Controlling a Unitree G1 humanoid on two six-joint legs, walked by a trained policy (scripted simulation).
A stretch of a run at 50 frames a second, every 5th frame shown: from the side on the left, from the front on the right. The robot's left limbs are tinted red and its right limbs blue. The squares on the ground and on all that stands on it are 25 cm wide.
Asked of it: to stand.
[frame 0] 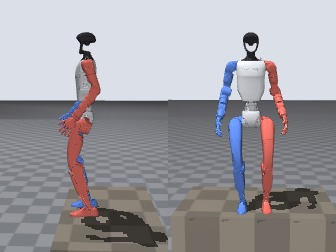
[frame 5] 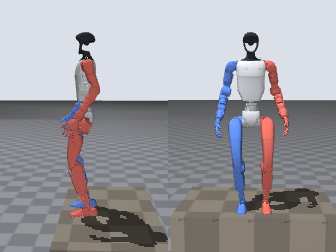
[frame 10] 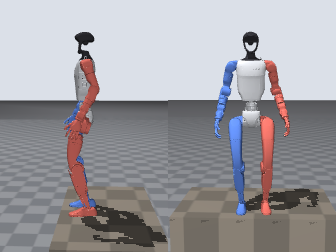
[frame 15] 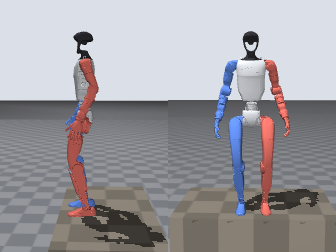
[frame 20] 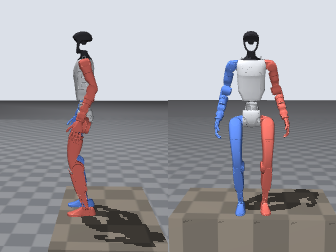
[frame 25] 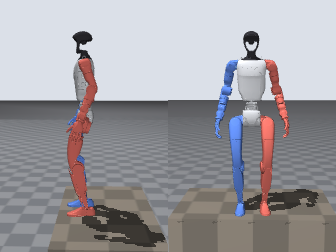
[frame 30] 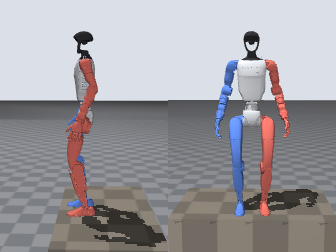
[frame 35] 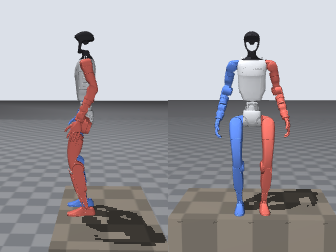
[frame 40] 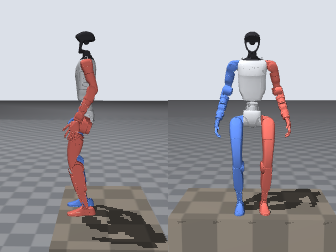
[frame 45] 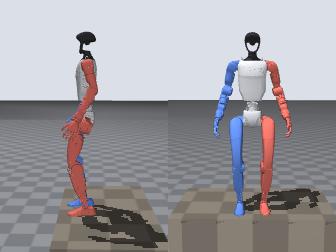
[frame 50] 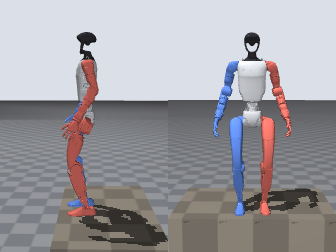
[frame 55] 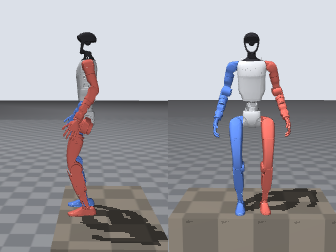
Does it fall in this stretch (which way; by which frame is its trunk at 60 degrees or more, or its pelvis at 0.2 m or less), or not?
no
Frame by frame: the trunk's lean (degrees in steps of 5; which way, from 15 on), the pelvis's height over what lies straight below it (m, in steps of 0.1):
0: 0, 0.8
5: 0, 0.8
10: 0, 0.8
15: 0, 0.8
20: 0, 0.8
25: 0, 0.8
30: 0, 0.8
35: 0, 0.8
40: 0, 0.8
45: 0, 0.8
50: 0, 0.8
55: 0, 0.8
